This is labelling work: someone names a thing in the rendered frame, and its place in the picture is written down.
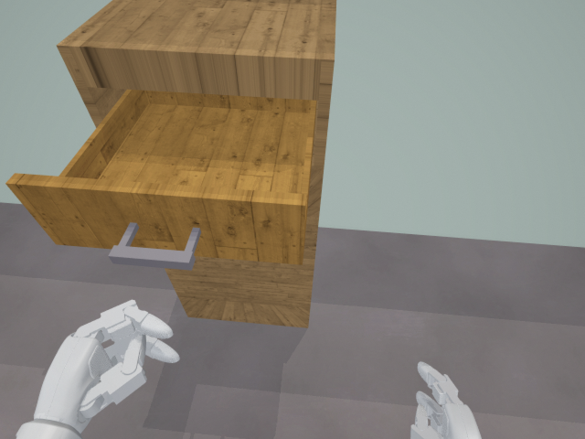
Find robot left hand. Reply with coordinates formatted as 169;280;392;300
34;300;180;434

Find drawer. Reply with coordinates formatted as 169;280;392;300
6;90;317;265

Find cabinet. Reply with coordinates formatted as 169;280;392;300
57;0;336;328

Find handle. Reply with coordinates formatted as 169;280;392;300
109;222;201;271

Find left robot forearm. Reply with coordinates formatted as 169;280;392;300
16;420;83;439

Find robot right hand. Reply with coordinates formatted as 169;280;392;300
410;361;482;439

